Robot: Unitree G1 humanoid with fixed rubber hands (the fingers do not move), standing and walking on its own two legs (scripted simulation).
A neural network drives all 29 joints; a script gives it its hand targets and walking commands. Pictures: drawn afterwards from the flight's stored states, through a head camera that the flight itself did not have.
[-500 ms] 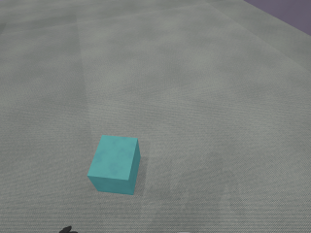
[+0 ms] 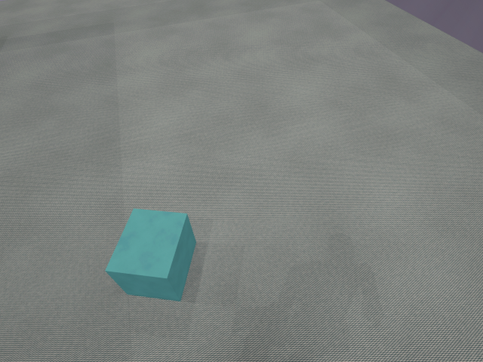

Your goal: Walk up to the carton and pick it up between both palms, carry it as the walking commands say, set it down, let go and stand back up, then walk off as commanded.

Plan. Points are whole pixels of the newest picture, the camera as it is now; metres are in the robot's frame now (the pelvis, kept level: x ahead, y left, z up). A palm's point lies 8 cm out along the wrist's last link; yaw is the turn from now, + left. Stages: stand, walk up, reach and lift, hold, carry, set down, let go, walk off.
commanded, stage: walk off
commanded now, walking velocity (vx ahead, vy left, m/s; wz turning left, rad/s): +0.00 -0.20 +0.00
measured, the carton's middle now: (156, 254) +0.63 +0.42 -0.64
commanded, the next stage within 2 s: stand in 1.40 s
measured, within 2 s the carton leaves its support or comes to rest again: neither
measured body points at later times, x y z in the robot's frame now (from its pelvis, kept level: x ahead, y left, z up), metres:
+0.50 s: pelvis -0.03 -0.12 +0.01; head -0.02 -0.14 +0.46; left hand +0.05 +0.13 -0.11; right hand +0.03 -0.41 -0.12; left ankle -0.05 +0.05 -0.66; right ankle -0.03 -0.19 -0.72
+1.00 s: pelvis -0.06 -0.18 +0.00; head -0.03 -0.15 +0.44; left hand +0.04 +0.07 -0.14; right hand +0.01 -0.47 -0.11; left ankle -0.05 -0.05 -0.73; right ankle -0.06 -0.21 -0.68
